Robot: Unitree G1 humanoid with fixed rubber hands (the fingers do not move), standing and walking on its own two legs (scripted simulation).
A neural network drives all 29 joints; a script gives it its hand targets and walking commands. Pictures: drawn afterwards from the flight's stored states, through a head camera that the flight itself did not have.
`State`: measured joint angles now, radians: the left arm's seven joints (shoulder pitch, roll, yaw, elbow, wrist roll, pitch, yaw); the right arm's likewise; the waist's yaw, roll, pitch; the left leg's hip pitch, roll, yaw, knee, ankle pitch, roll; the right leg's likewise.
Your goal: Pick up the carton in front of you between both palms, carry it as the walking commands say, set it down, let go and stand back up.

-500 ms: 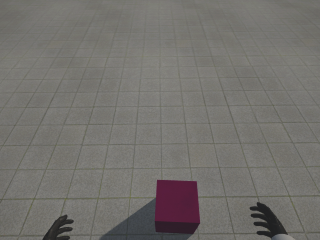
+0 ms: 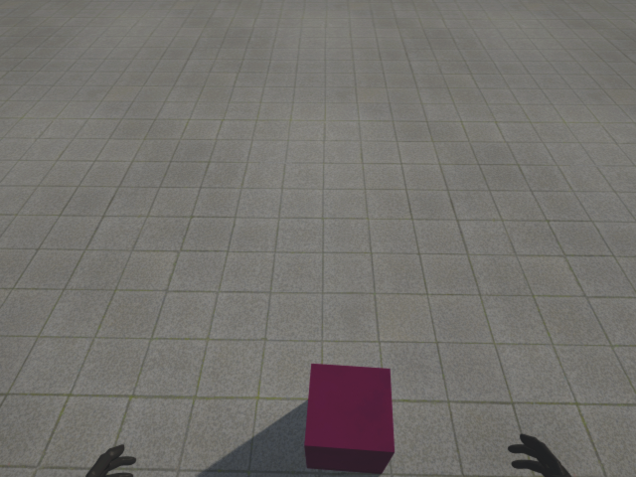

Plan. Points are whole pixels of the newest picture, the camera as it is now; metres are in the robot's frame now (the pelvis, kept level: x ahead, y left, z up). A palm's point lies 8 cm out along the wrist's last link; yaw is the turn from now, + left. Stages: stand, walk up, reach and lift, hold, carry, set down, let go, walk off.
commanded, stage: stand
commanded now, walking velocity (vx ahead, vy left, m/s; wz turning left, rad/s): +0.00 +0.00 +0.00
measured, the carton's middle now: (347, 420) +0.37 -0.07 -0.65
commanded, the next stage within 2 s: none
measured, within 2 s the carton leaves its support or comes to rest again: neither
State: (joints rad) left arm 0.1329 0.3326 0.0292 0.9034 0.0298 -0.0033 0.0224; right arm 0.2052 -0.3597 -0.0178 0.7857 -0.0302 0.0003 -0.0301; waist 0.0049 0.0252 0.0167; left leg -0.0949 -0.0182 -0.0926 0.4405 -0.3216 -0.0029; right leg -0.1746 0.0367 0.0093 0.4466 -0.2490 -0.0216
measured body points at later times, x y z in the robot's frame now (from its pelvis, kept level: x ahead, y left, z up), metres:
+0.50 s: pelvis -0.02 +0.00 +0.00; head -0.02 -0.01 +0.45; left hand +0.09 +0.31 -0.11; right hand +0.09 -0.31 -0.11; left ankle -0.05 +0.13 -0.74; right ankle -0.01 -0.11 -0.74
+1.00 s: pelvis -0.02 +0.00 +0.01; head -0.02 -0.01 +0.46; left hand +0.08 +0.31 -0.11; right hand +0.08 -0.31 -0.11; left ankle -0.05 +0.13 -0.74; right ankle -0.01 -0.11 -0.74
